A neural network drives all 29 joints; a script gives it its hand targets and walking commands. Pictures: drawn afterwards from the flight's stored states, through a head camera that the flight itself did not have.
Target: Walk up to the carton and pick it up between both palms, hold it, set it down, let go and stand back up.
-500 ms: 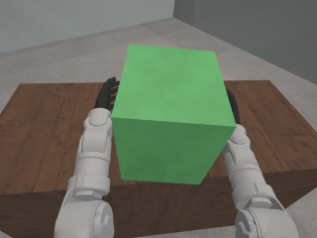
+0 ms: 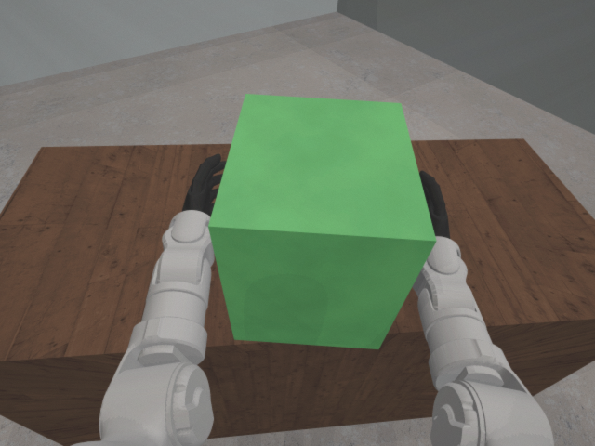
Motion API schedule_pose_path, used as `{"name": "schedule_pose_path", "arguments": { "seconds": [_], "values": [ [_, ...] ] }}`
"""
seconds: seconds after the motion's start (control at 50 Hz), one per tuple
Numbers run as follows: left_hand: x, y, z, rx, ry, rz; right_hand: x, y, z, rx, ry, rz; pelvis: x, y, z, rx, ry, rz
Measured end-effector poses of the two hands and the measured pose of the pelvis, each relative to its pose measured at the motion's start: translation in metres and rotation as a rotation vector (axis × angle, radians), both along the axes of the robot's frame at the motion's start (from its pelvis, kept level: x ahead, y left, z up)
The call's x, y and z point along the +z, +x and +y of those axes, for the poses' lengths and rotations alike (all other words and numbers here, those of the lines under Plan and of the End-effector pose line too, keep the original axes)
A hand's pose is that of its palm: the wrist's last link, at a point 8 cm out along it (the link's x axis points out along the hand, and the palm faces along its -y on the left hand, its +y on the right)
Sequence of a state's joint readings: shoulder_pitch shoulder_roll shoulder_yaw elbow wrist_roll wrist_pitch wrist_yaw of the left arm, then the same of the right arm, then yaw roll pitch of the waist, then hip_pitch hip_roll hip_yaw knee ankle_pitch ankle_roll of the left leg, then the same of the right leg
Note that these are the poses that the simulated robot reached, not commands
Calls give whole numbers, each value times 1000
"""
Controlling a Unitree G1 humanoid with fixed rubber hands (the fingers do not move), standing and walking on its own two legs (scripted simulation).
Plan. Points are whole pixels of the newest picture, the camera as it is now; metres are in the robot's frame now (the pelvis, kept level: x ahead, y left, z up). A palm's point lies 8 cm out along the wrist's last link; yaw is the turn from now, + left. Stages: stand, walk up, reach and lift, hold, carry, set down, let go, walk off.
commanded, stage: set down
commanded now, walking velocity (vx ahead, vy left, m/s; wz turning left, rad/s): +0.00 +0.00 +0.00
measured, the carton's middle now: (314, 225) +0.42 +0.00 +0.07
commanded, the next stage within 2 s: none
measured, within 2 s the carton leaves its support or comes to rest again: rests again in 1.20 s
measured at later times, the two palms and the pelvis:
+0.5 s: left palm (203, 218) +0.41 +0.16 +0.08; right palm (422, 235) +0.40 -0.16 +0.08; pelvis +0.01 +0.00 +0.00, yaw -1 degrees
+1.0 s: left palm (208, 225) +0.42 +0.16 +0.06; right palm (421, 241) +0.40 -0.16 +0.06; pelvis +0.00 +0.00 +0.00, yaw -1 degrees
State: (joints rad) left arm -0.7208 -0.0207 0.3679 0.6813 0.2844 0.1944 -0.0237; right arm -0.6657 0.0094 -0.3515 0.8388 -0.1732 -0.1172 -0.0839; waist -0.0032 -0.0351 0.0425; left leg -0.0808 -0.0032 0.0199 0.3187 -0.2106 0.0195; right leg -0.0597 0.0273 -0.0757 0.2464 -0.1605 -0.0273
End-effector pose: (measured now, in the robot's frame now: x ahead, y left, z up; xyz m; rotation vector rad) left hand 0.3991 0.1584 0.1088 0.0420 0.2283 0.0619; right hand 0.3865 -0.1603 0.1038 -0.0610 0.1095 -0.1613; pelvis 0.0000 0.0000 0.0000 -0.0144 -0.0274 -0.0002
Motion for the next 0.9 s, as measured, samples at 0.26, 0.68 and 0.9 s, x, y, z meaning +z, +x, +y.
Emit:
{"name": "schedule_pose_path", "arguments": {
  "seconds": [0.26,0.68,0.9],
  "values": [
    [-17,8,2,-1,-12,32,-14,6,2,5,5,29,0,4,3,-8,-2,43],
    [-39,16,0,0,-16,70,-32,14,0,3,9,66,-1,7,4,-14,-1,117],
    [-48,17,-2,-3,-13,65,-40,14,-2,0,9,61,-2,6,3,-15,1,148]
  ]
}}
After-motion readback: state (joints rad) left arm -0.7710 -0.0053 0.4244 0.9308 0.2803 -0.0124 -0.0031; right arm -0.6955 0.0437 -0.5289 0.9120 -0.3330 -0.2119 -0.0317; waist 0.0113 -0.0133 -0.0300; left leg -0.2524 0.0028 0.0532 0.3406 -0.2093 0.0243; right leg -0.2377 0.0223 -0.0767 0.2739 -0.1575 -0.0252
